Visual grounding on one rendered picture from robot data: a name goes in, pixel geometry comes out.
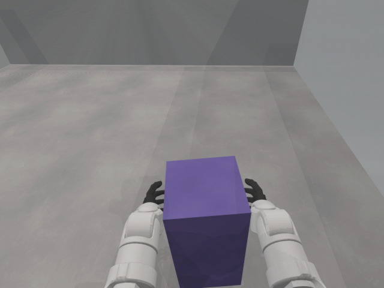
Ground left robot forearm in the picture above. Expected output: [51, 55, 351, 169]
[104, 202, 163, 288]

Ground right robot hand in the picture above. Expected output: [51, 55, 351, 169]
[244, 178, 267, 208]

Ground right robot forearm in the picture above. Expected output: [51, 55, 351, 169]
[250, 200, 326, 288]

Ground left robot hand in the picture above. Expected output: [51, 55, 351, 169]
[143, 181, 164, 211]

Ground carton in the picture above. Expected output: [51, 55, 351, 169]
[163, 156, 251, 288]

